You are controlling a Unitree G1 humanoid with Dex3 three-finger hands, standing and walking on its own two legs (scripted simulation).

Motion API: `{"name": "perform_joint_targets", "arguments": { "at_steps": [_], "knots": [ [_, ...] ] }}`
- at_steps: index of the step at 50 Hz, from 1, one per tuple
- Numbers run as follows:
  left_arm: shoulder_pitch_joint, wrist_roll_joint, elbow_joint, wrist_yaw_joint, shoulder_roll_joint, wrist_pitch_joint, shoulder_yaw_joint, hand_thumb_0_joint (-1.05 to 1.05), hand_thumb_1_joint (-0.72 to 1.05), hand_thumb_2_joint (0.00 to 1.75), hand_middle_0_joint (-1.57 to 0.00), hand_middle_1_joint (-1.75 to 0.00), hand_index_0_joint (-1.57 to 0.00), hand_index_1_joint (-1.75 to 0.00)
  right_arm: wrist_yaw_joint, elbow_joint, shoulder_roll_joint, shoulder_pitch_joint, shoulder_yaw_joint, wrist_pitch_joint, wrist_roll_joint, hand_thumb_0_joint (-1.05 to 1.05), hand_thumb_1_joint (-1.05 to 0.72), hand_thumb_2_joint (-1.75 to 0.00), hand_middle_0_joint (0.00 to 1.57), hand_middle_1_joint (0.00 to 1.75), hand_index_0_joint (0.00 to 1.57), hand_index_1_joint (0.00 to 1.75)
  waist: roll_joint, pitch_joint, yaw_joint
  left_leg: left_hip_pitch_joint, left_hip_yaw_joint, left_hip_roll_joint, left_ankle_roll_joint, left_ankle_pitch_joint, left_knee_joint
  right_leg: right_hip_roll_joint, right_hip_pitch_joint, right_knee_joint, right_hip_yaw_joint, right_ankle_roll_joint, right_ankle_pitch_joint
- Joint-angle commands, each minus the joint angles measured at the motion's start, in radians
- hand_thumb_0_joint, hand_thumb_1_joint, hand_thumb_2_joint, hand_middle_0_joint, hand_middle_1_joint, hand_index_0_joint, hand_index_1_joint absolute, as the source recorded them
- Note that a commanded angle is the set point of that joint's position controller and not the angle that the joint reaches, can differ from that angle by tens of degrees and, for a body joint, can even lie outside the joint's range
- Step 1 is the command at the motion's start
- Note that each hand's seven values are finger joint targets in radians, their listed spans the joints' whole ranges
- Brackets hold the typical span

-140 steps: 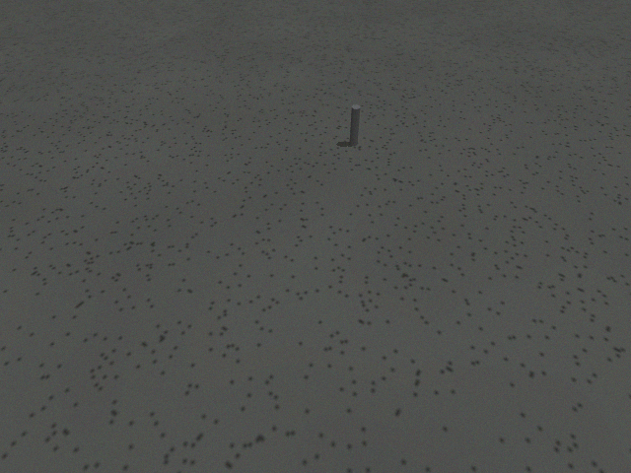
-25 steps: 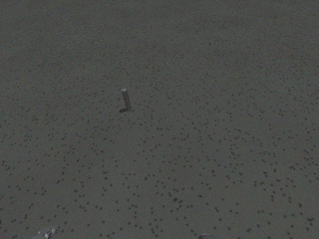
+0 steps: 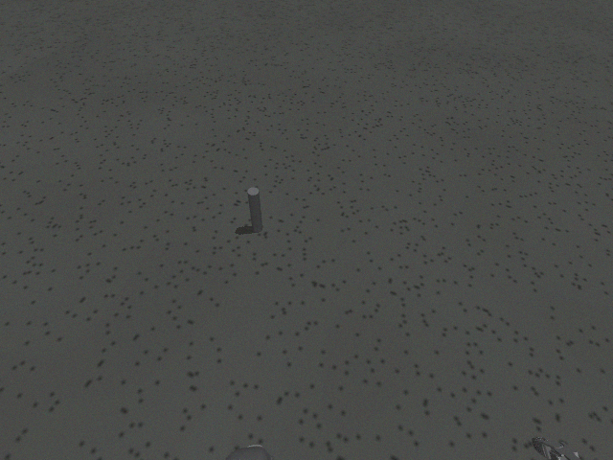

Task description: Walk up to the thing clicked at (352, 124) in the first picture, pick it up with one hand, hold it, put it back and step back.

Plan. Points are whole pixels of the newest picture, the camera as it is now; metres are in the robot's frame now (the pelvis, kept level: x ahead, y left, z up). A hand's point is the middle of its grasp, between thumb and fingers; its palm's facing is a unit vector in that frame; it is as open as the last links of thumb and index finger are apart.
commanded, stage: walk up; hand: left
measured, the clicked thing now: (255, 211) +1.07 +0.25 -0.64
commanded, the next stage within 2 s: none
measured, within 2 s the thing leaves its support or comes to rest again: neither
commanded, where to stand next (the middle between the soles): +0.68 +0.01 m, yaw +0 degrees
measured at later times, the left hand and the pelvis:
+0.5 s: hand (183, 331) +0.32 +0.23 -0.10, palm faces -0.03 -0.92 -0.40, open 7.4 cm; pelvis +0.21 -0.04 +0.01, yaw -1 degrees
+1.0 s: hand (174, 278) +0.44 +0.29 -0.14, palm faces -0.05 -0.94 -0.34, open 7.4 cm; pelvis +0.40 +0.01 +0.01, yaw +0 degrees
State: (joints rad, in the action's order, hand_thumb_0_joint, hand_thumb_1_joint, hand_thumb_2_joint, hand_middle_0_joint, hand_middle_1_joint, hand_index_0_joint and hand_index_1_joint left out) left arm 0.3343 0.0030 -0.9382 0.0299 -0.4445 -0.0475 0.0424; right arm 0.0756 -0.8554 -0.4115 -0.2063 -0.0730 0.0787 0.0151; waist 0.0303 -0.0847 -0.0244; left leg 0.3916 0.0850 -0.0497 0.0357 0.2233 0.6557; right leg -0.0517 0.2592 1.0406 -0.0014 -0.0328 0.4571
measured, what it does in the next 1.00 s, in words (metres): walks ahead: right foot, then left foot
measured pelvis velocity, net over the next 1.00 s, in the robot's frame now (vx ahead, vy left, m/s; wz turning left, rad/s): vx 0.40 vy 0.01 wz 0.00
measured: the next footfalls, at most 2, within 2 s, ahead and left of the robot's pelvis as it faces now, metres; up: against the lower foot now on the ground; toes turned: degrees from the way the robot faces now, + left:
right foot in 0.38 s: +0.31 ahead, -0.15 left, +0.00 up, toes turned -6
left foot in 0.80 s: +0.48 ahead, +0.13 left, +0.00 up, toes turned +5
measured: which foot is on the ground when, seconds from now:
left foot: down 0.00-0.38, up 0.40-0.78, down 0.80-1.00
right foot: up 0.00-0.36, down 0.38-0.84, up 0.86-1.00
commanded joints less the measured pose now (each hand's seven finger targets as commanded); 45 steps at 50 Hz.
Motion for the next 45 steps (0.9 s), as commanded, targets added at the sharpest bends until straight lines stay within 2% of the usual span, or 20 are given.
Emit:
{"name": "perform_joint_targets", "arguments": {
  "at_steps": [1,3,8,13,16,18,19,20,21,23,26,30,34,36,39,40,41,42,43,45],
  "knots": [
    [0.023,0.016,0.073,-0.005,-0.212,-0.044,0.048,0.0,0.9,0.9,-0.2,-0.3,-0.2,-0.3,-0.039,0.053,-0.267,-0.104,-0.065,0.02,-0.026,0.0,-0.9,-0.9,0.2,0.3,0.2,0.3,-0.138,0.058,0.039,-0.292,-0.335,-0.259,0.161,-0.037,-0.372,-0.057,0.345,0.099,-0.085,-0.014,-0.114],
    [0.063,0.007,0.054,0.011,-0.191,-0.031,0.048,0.0,0.9,0.9,-0.2,-0.3,-0.2,-0.3,-0.037,0.062,-0.249,-0.074,-0.055,0.029,-0.023,0.0,-0.9,-0.9,0.2,0.3,0.2,0.3,-0.181,0.053,0.016,-0.22,-0.215,-0.21,0.152,-0.097,-0.394,-0.061,0.267,0.021,-0.047,0.01,-0.165],
    [-0.079,-0.011,0.104,0.035,-0.171,-0.021,0.053,0.0,0.9,0.9,-0.2,-0.3,-0.2,-0.3,-0.036,0.073,-0.269,-0.113,-0.06,0.036,-0.017,0.0,-0.9,-0.9,0.2,0.3,0.2,0.3,-0.167,0.0,0.052,-0.243,-0.193,-0.224,0.206,-0.024,-0.444,-0.085,0.331,-0.206,0.006,0.035,-0.218],
    [-0.151,-0.008,0.112,0.049,-0.146,-0.027,0.061,0.0,0.9,0.9,-0.2,-0.3,-0.2,-0.3,-0.033,0.087,-0.271,-0.086,-0.06,0.03,-0.016,0.0,-0.9,-0.9,0.2,0.3,0.2,0.3,-0.157,-0.004,0.04,-0.177,-0.136,-0.199,0.16,0.025,-0.42,-0.059,0.17,-0.408,0.037,0.017,-0.363],
    [-0.13,-0.011,0.097,0.043,-0.143,-0.037,0.065,0.0,0.9,0.9,-0.2,-0.3,-0.2,-0.3,-0.038,0.089,-0.265,-0.096,-0.058,0.018,-0.013,0.0,-0.9,-0.9,0.2,0.3,0.2,0.3,-0.115,0.05,0.026,-0.213,-0.104,-0.186,0.144,-0.105,-0.279,-0.008,0.048,-0.485,0.083,0.006,-0.335],
    [0.009,-0.016,0.059,0.022,-0.191,-0.056,0.087,0.0,0.9,0.9,-0.2,-0.3,-0.2,-0.3,-0.041,0.093,-0.21,-0.136,-0.034,0.014,-0.013,0.0,-0.9,-0.9,0.2,0.3,0.2,0.3,0.03,0.147,-0.044,-0.147,-0.04,-0.112,0.095,-0.238,0.042,0.018,-0.228,-0.57,0.062,-0.025,-0.263],
    [0.099,-0.023,0.055,0.009,-0.274,-0.065,0.116,0.0,0.9,0.9,-0.2,-0.3,-0.2,-0.3,-0.042,0.112,-0.144,-0.186,-0.01,0.017,-0.017,0.0,-0.9,-0.9,0.2,0.3,0.2,0.3,0.242,0.228,-0.073,0.024,0.018,-0.029,0.046,-0.043,0.328,-0.186,-0.392,-0.637,-0.223,-0.083,-0.14],
    [0.12,-0.006,0.061,0.003,-0.343,-0.063,0.124,0.0,0.9,0.9,-0.2,-0.3,-0.2,-0.3,-0.043,0.109,-0.183,-0.175,-0.016,0.013,-0.021,0.0,-0.9,-0.9,0.2,0.3,0.2,0.3,0.265,0.207,-0.087,0.256,-0.015,0.083,0.015,0.284,0.468,-0.388,-0.476,-0.766,-0.619,-0.206,-0.108],
    [0.087,0.007,0.075,-0.001,-0.32,-0.059,0.113,0.0,0.9,0.9,-0.2,-0.3,-0.2,-0.3,-0.054,0.083,-0.244,-0.111,-0.031,0.0,-0.01,0.0,-0.9,-0.9,0.2,0.3,0.2,0.3,0.114,0.144,-0.083,0.271,-0.115,0.016,0.01,0.296,0.546,-0.409,-0.359,-0.767,-0.626,-0.25,-0.102],
    [0.003,0.012,0.101,-0.01,-0.261,-0.057,0.095,0.0,0.9,0.9,-0.2,-0.3,-0.2,-0.3,-0.051,0.054,-0.228,-0.119,-0.03,-0.004,-0.028,0.0,-0.9,-0.9,0.2,0.3,0.2,0.3,0.06,0.09,-0.04,0.245,-0.166,-0.013,0.011,0.19,0.53,-0.314,-0.26,-0.748,-0.383,-0.221,-0.255],
    [-0.059,0.002,0.124,-0.008,-0.219,-0.062,0.075,0.0,0.9,0.9,-0.2,-0.3,-0.2,-0.3,-0.031,0.015,-0.202,-0.175,-0.034,-0.021,-0.013,0.0,-0.9,-0.9,0.2,0.3,0.2,0.3,0.119,0.042,0.016,0.121,-0.121,-0.032,-0.01,0.097,0.385,-0.204,-0.069,-0.781,-0.153,-0.171,-0.273],
    [-0.034,-0.012,0.148,-0.002,-0.239,-0.066,0.088,0.0,0.9,0.9,-0.2,-0.3,-0.2,-0.3,-0.008,0.039,-0.184,-0.087,-0.039,-0.025,0.004,0.0,-0.9,-0.9,0.2,0.3,0.2,0.3,0.128,0.029,-0.012,0.151,-0.084,-0.05,-0.039,0.065,0.163,-0.214,-0.079,-0.806,-0.117,-0.199,-0.144],
    [-0.011,-0.009,0.152,0.002,-0.244,-0.064,0.088,0.0,0.9,0.9,-0.2,-0.3,-0.2,-0.3,0.001,0.056,-0.171,-0.009,-0.041,-0.011,0.007,0.0,-0.9,-0.9,0.2,0.3,0.2,0.3,0.099,0.012,-0.029,0.068,-0.055,-0.049,-0.037,-0.041,-0.001,-0.209,-0.045,-0.769,-0.08,-0.179,-0.159],
    [-0.053,-0.01,0.163,0.003,-0.26,-0.063,0.086,0.0,0.9,0.9,-0.2,-0.3,-0.2,-0.3,0.003,0.048,-0.176,-0.029,-0.046,-0.005,0.006,0.0,-0.9,-0.9,0.2,0.3,0.2,0.3,0.107,0.029,0.003,-0.03,-0.049,-0.049,-0.025,-0.069,-0.025,-0.228,0.009,-0.752,-0.08,-0.172,-0.108],
    [-0.054,-0.011,0.159,0.0,-0.233,-0.051,0.069,0.0,0.9,0.9,-0.2,-0.3,-0.2,-0.3,-0.006,0.012,-0.202,-0.13,-0.062,0.005,0.011,0.0,-0.9,-0.9,0.2,0.3,0.2,0.3,0.013,0.055,0.076,-0.258,0.012,0.021,-0.003,-0.003,-0.095,-0.162,0.105,-0.542,-0.004,-0.125,-0.213],
    [-0.017,-0.017,0.162,0.0,-0.182,-0.05,0.049,0.0,0.9,0.9,-0.2,-0.3,-0.2,-0.3,-0.019,-0.017,-0.249,-0.233,-0.077,0.012,0.01,0.0,-0.9,-0.9,0.2,0.3,0.2,0.3,-0.132,0.123,0.123,-0.42,-0.071,-0.002,0.036,0.097,-0.151,-0.116,0.168,-0.284,0.035,-0.092,-0.334],
    [0.027,0.005,0.177,0.003,-0.103,-0.048,0.029,0.0,0.9,0.9,-0.2,-0.3,-0.2,-0.3,-0.03,0.003,-0.35,-0.282,-0.101,0.02,0.021,0.0,-0.9,-0.9,0.2,0.3,0.2,0.3,-0.392,0.161,0.128,-0.542,-0.521,-0.267,0.136,0.242,-0.315,0.028,0.39,0.052,0.114,-0.012,-0.153],
    [0.01,0.002,0.155,-0.015,-0.183,-0.041,0.052,0.0,0.9,0.9,-0.2,-0.3,-0.2,-0.3,-0.033,0.025,-0.375,-0.273,-0.105,0.02,-0.011,0.0,-0.9,-0.9,0.2,0.3,0.2,0.3,-0.286,0.143,0.13,-0.493,-0.749,-0.392,0.238,0.229,-0.409,0.059,0.447,0.137,0.013,-0.018,0.091],
    [-0.033,-0.004,0.144,-0.023,-0.222,-0.036,0.047,0.0,0.9,0.9,-0.2,-0.3,-0.2,-0.3,-0.037,0.028,-0.35,-0.231,-0.1,0.013,-0.019,0.0,-0.9,-0.9,0.2,0.3,0.2,0.3,-0.153,0.073,0.106,-0.368,-0.659,-0.374,0.237,0.175,-0.387,0.014,0.442,0.184,-0.069,-0.022,0.05],
    [0.02,0.009,0.105,-0.015,-0.204,-0.032,0.048,0.0,0.9,0.9,-0.2,-0.3,-0.2,-0.3,-0.046,0.058,-0.28,-0.13,-0.069,0.015,-0.018,0.0,-0.9,-0.9,0.2,0.3,0.2,0.3,-0.128,0.039,0.048,-0.281,-0.404,-0.27,0.179,0.059,-0.369,-0.036,0.373,0.11,-0.092,-0.02,-0.054]
  ]
}}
